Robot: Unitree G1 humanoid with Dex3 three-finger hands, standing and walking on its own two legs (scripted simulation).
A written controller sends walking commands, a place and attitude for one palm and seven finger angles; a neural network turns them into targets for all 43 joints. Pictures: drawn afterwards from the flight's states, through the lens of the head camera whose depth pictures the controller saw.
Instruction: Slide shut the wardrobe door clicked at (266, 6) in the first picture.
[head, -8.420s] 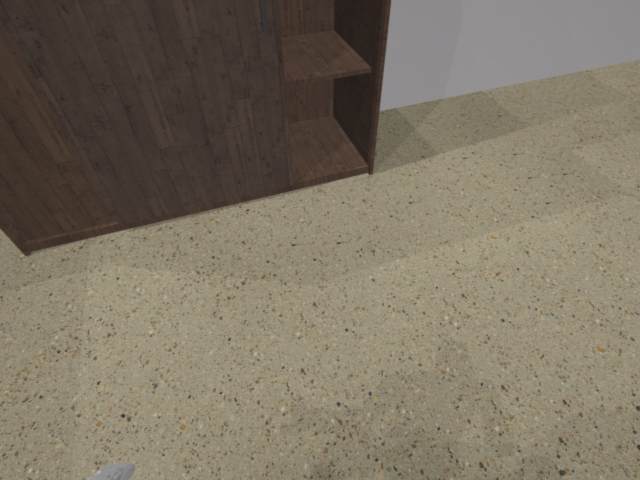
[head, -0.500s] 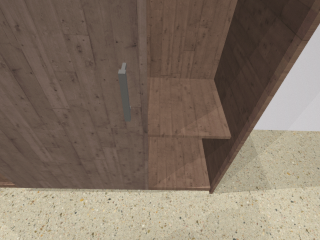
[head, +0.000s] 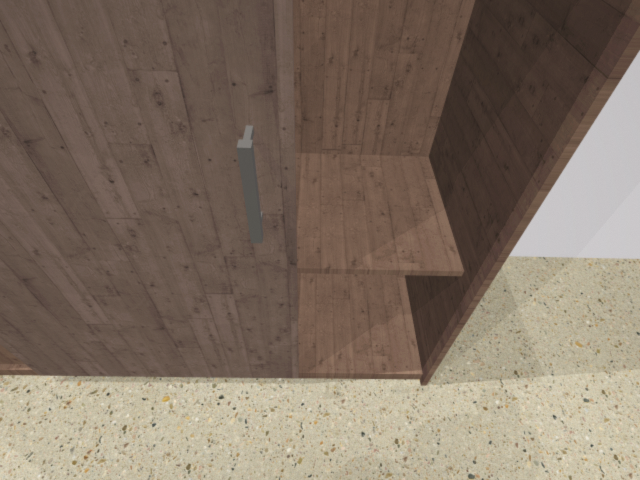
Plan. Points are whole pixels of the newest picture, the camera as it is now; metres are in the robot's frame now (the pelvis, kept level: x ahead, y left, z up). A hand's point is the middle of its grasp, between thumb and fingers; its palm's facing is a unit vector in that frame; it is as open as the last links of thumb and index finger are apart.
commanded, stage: look again from close up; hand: left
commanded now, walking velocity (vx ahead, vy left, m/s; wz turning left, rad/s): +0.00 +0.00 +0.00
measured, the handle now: (253, 188) +0.50 +0.14 +0.08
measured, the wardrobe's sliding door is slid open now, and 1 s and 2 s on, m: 0.40 0.40 0.40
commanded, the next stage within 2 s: raise the hand with hooked fingers in 0.14 s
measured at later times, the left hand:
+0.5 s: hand (198, 407) +0.20 +0.16 +0.01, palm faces +0.13 -0.99 -0.04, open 7.7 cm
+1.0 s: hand (173, 425) +0.18 +0.18 +0.01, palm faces +0.05 -1.00 -0.06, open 10.6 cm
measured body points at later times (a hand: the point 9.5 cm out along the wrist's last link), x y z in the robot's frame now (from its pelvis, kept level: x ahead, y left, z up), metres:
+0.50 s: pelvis -0.03 -0.02 -0.03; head -0.02 -0.03 +0.42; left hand +0.18 +0.21 +0.02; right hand +0.13 -0.28 -0.12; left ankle +0.00 +0.09 -0.74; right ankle -0.03 -0.14 -0.74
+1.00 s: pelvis -0.04 -0.06 -0.06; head -0.01 -0.07 +0.39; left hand +0.17 +0.23 +0.01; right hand +0.13 -0.27 -0.15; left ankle +0.00 +0.09 -0.74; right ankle -0.03 -0.14 -0.74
